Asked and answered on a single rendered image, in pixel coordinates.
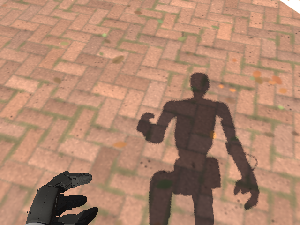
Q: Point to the robot left hand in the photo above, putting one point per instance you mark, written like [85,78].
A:
[49,204]

